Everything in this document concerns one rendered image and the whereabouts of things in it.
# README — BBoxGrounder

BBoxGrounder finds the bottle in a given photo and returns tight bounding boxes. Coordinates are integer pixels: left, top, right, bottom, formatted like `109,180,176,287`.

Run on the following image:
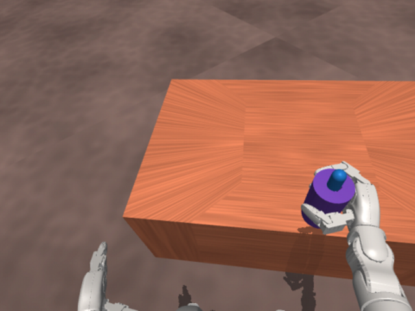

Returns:
301,168,355,229

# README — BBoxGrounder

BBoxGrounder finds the right robot arm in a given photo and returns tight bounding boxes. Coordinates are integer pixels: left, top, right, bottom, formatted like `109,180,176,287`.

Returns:
346,225,412,311

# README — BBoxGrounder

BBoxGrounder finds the right robot hand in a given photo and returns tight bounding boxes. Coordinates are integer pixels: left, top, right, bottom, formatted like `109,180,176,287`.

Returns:
301,161,380,235

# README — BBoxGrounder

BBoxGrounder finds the left robot hand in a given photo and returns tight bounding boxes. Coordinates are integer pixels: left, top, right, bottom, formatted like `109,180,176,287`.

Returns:
78,242,138,311

